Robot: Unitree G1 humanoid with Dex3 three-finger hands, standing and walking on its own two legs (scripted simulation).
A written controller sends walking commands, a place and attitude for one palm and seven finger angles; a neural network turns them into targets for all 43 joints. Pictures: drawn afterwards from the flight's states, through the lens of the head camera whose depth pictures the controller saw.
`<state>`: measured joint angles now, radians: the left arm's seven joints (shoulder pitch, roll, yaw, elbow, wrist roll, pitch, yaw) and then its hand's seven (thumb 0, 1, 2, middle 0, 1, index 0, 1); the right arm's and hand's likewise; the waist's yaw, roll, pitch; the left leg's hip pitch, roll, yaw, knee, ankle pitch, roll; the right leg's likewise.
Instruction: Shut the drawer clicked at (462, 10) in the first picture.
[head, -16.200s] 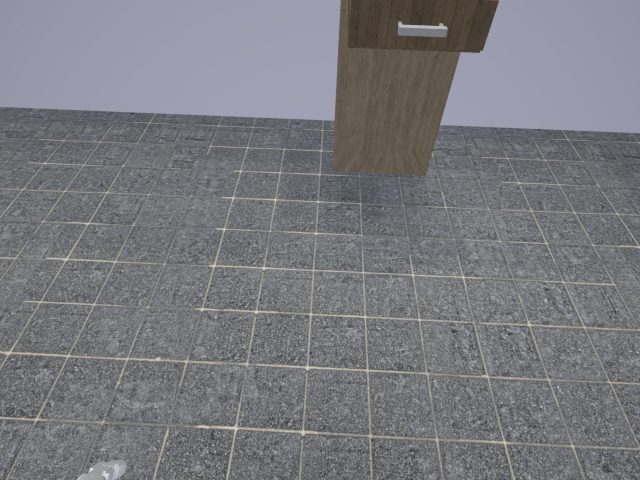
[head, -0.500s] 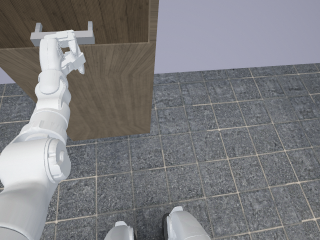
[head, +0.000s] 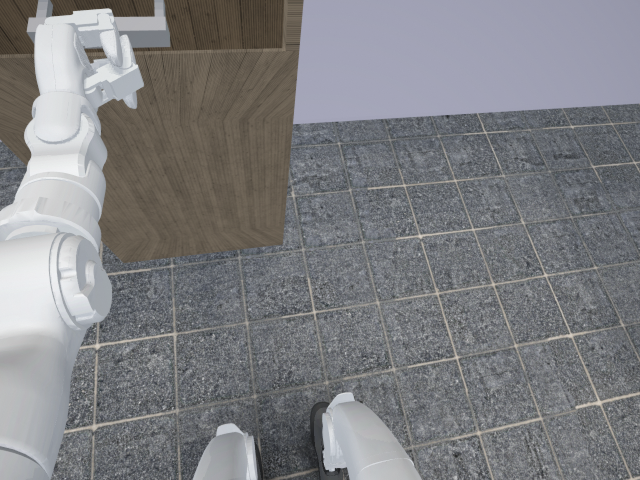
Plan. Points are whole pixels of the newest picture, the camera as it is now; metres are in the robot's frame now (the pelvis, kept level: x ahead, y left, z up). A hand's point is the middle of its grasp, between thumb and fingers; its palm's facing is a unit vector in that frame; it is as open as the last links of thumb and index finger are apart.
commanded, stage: pull the fist back off the drawer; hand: left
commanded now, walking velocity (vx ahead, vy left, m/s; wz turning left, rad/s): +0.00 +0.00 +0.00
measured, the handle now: (103, 19) +0.65 +0.15 +0.10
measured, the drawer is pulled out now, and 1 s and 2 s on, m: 0.00 0.00 0.00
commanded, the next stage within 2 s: draw the hand back to the body in 0.52 s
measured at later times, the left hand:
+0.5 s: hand (139, 79) +0.56 +0.12 +0.09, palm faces +0.02 -1.00 -0.02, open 3.1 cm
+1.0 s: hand (70, 138) +0.46 +0.16 +0.13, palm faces +0.05 -1.00 -0.02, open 3.3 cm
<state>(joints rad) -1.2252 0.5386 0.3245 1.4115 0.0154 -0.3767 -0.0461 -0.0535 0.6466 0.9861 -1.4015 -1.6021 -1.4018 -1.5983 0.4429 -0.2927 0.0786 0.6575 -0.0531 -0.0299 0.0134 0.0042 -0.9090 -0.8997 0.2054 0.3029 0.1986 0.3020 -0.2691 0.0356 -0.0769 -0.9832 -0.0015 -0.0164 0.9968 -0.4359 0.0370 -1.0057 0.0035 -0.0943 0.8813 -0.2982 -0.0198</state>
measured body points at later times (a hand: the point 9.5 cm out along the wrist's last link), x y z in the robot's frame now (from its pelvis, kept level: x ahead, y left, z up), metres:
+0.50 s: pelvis +0.04 +0.01 +0.01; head +0.16 +0.01 +0.45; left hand +0.56 +0.17 +0.10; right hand +0.00 -0.25 -0.10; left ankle +0.01 +0.09 -0.67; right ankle +0.06 -0.11 -0.67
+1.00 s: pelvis +0.07 -0.01 +0.04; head +0.13 -0.02 +0.49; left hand +0.45 +0.22 +0.14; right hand +0.17 -0.26 -0.07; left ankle +0.01 +0.09 -0.67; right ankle +0.06 -0.11 -0.67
